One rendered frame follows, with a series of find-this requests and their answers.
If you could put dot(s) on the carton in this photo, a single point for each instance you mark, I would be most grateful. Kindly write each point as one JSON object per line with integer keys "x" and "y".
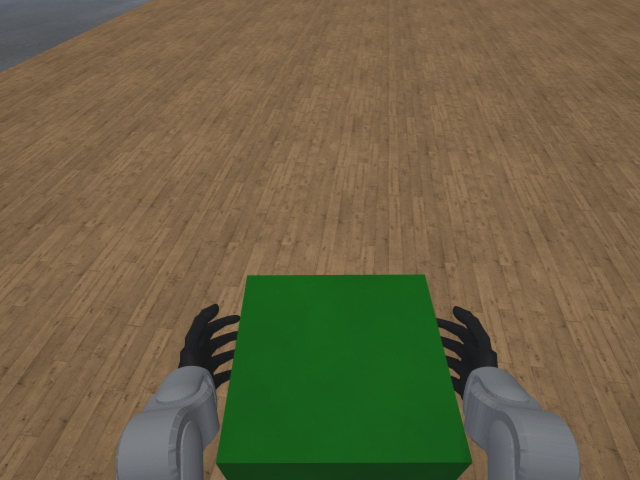
{"x": 340, "y": 377}

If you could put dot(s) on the robot right forearm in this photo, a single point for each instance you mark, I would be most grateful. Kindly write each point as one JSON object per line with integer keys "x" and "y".
{"x": 521, "y": 441}

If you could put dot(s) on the robot left forearm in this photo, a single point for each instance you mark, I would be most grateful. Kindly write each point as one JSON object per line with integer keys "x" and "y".
{"x": 167, "y": 440}

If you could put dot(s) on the robot left hand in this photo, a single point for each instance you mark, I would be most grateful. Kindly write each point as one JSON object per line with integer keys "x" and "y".
{"x": 199, "y": 348}

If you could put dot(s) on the robot right hand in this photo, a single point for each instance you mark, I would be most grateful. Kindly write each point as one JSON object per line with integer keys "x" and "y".
{"x": 476, "y": 352}

